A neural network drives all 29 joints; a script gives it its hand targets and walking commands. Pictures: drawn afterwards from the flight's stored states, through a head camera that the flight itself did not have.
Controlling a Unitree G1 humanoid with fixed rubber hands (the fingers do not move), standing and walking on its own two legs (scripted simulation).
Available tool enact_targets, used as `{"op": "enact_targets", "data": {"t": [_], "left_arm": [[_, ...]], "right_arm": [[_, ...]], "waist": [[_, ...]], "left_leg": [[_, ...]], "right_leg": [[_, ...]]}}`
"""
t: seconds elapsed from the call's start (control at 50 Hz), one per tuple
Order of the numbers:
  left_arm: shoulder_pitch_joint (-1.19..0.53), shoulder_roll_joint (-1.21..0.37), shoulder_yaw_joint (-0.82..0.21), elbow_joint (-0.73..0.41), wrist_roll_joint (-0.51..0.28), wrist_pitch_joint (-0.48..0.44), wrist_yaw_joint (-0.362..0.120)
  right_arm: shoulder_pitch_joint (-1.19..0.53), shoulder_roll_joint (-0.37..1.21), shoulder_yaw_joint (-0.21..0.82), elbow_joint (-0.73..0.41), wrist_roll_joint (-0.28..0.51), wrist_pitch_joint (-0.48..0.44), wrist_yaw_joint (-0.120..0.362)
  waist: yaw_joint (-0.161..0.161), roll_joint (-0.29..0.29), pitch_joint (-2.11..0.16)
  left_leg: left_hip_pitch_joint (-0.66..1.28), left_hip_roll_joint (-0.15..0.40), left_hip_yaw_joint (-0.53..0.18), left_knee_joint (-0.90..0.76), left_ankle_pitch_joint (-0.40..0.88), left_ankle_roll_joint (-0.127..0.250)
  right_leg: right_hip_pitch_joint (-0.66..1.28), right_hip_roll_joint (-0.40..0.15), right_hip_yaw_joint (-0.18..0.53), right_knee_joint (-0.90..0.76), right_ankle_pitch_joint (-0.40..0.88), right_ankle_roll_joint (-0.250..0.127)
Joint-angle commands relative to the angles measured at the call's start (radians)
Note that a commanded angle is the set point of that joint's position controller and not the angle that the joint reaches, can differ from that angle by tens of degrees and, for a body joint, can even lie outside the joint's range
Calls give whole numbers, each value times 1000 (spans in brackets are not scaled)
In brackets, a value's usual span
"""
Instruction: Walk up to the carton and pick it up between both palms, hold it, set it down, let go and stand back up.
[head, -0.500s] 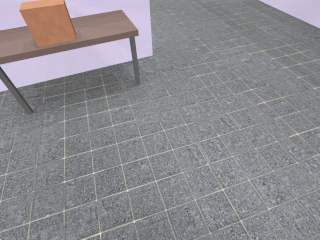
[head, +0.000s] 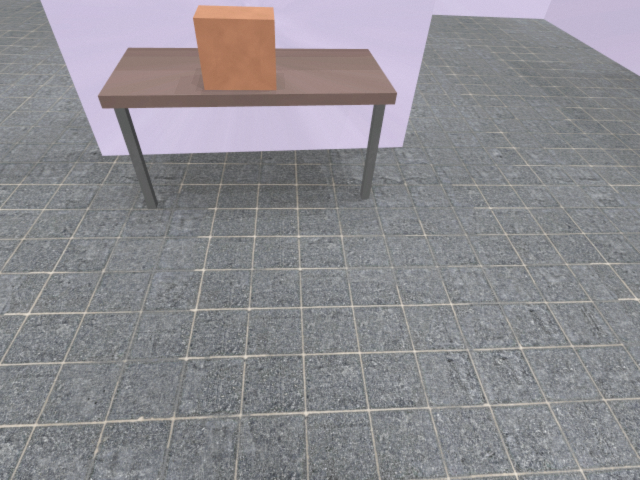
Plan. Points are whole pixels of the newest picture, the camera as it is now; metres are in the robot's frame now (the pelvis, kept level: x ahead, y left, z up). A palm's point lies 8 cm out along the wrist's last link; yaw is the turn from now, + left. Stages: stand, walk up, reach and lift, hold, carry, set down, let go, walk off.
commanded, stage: walk up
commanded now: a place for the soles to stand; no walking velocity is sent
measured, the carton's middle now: (238, 49) +1.62 +0.34 -0.05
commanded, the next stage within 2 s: none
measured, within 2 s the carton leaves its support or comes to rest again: neither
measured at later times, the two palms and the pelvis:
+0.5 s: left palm (167, 358) +0.33 +0.26 -0.10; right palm (488, 420) +0.26 -0.25 -0.13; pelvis +0.27 +0.00 +0.00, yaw +8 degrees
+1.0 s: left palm (168, 331) +0.41 +0.29 -0.14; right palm (366, 214) +0.72 -0.09 -0.11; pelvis +0.54 +0.08 -0.01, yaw +17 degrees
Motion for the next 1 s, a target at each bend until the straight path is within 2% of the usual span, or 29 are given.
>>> {"op": "enact_targets", "data": {"t": [0.0, 0.02, 0.04, 0.06, 0.1, 0.12, 0.16, 0.22, 0.3, 0.34, 0.38, 0.42, 0.44, 0.46, 0.48, 0.5, 0.52, 0.56, 0.58, 0.62, 0.68, 0.76, 0.84, 0.88, 0.9, 0.92, 0.94, 0.96, 0.98], "left_arm": [[-11, -34, -58, -157, -30, 26, -61], [-43, 50, -44, -208, -69, 32, -68], [-67, 87, -48, -224, -76, 24, -66], [-87, 88, -53, -230, -87, 8, -67], [-90, 105, -48, -221, -83, -8, -65], [-80, 107, -43, -222, -76, -8, -66], [-40, 87, -41, -220, -63, 11, -75], [-67, 66, -43, -239, -56, 30, -82], [-169, 42, -45, -281, -54, 17, -87], [-196, 27, -43, -290, -54, 7, -84], [-137, 37, -30, -276, -53, 0, -72], [-13, 48, -11, -250, -44, -10, -54], [108, 78, 6, -222, -35, -17, -42], [231, 154, 32, -214, -27, -21, -30], [257, 237, 49, -233, -46, -12, -20], [201, 243, 56, -243, -80, 0, -8], [144, 198, 39, -252, -94, 2, -1], [75, 148, 17, -246, -81, -14, -4], [67, 106, 4, -231, -76, -26, -13], [89, 63, -7, -197, -66, -46, -25], [113, 56, -12, -169, -63, -60, -25], [139, 66, -17, -141, -63, -60, -29], [174, 97, -13, -130, -54, -42, -28], [176, 116, -8, -131, -51, -21, -25], [176, 118, -9, -131, -51, -8, -26], [207, 93, -20, -130, -48, 3, -28], [280, 48, -37, -137, -50, 11, -31], [336, 18, -52, -176, -76, 21, -37], [250, 89, -32, -215, -79, 36, -37]], "right_arm": [[382, -181, -51, 18, 15, -20, -50], [325, -236, -50, -19, 61, -9, -61], [242, -268, -53, -63, 63, -7, -77], [199, -273, -53, -78, 46, -8, -86], [137, -184, -26, -95, 14, -25, -90], [129, -127, -7, -84, 14, -40, -82], [135, -88, 5, -68, 12, -63, -72], [141, -74, 2, -51, 20, -75, -65], [153, -73, -2, -40, 9, -90, -56], [156, -86, -6, -38, 0, -92, -53], [180, -100, -6, -26, -8, -81, -50], [168, -95, 4, -29, -17, -68, -50], [195, -58, 20, -27, -19, -61, -48], [258, 13, 43, -38, -12, -52, -42], [321, 41, 58, -76, 6, -42, -43], [277, -33, 42, -102, 3, -32, -51], [183, -68, 34, -120, 2, -32, -50], [96, -48, 35, -134, 1, -38, -43], [97, -35, 35, -132, -5, -36, -38], [111, -7, 39, -124, -13, -29, -29], [37, 12, 47, -152, -14, -21, -18], [-115, 42, 65, -195, -13, -26, -5], [-159, 37, 59, -197, -21, -33, -5], [-98, 18, 47, -179, -28, -39, -16], [-26, -3, 34, -160, -34, -43, -25], [89, -34, 11, -125, -43, -49, -40], [215, -104, -18, -110, -41, -48, -52], [265, -192, -40, -138, -8, -40, -65], [241, -208, -48, -157, 38, -30, -83]], "waist": [[-129, 480, 71], [-108, 333, 53], [-86, 259, 82], [-85, 251, 96], [-52, 219, 95], [-38, 201, 101], [-15, 167, 105], [-2, 132, 136], [-29, 112, 168], [-43, 118, 169], [-34, 123, 180], [19, 88, 152], [63, 5, 82], [92, -176, -61], [65, -260, -85], [63, -159, -58], [61, -74, 47], [41, -69, 115], [25, -72, 122], [7, -65, 105], [2, -38, 101], [21, -59, 152], [27, -61, 163], [-2, -50, 158], [-34, -2, 124], [-71, 87, 57], [-104, 206, -80], [-110, 331, -161], [-131, 191, -144]], "left_leg": [[423, 91, -596, -360, -480, 122], [376, 256, -993, -624, -869, 234], [380, 286, -1018, -649, -906, 245], [406, 271, -883, -570, -783, 260], [269, 217, -626, -480, -544, 240], [185, 181, -534, -492, -468, 223], [130, 147, -427, -512, -377, 233], [116, 114, -331, -544, -359, 237], [154, 76, -244, -529, -277, 210], [162, 78, -220, -509, -241, 207], [164, 96, -219, -470, -176, 206], [156, 62, -199, -295, -44, 181], [140, 1, -141, -53, 36, 153], [29, -110, -63, 298, -77, 101], [-179, -199, -96, 526, -291, 53], [-246, -139, -157, 629, -250, 47], [-284, -100, -175, 669, -179, 39], [-273, -49, -164, 567, -104, 38], [-218, -37, -164, 505, -92, 37], [-172, -42, -150, 465, -48, 23], [-239, -28, -122, 356, 48, 0], [-175, -34, -35, 88, 228, 9], [-33, -65, 12, -58, 269, 48], [50, -77, 18, -108, 212, 65], [155, -100, 29, -139, 191, 75], [311, -108, -1, -141, 150, 85], [514, 7, -203, -107, 10, 119], [655, 238, -683, -273, -146, 221], [580, 301, -907, -450, -419, 286]], "right_leg": [[-697, 164, 54, 673, -142, -36], [-753, 143, 195, 751, -151, -35], [-806, 98, 238, 806, -56, -28], [-856, 71, 244, 811, -18, -27], [-752, 25, 258, 650, 19, -20], [-671, 25, 261, 574, 43, -13], [-618, 50, 231, 508, 148, 11], [-648, 71, 202, 402, 303, 37], [-614, 86, 180, 182, 494, 34], [-534, 101, 164, 90, 535, 17], [-419, 124, 127, 40, 478, 14], [-256, 154, 123, -10, 400, -8], [-121, 153, 150, -20, 346, -17], [48, -34, 420, -86, 107, -35], [142, -238, 929, -308, -137, -113], [80, -300, 1106, -452, -371, -156], [-6, -261, 992, -469, -386, -137], [-110, -184, 643, -411, -124, -141], [-181, -153, 536, -402, -20, -142], [-206, -128, 414, -388, 158, -156], [-155, -127, 302, -380, 297, -186], [-173, -68, 139, -378, 414, -163], [-163, -87, 103, -338, 419, -157], [-136, -92, 94, -245, 421, -145], [-152, -77, 68, -116, 457, -134], [-202, -21, 21, 99, 458, -113], [-331, 67, -7, 379, 299, -76], [-559, 195, 59, 652, -56, -28], [-635, 167, 183, 752, -35, -18]]}}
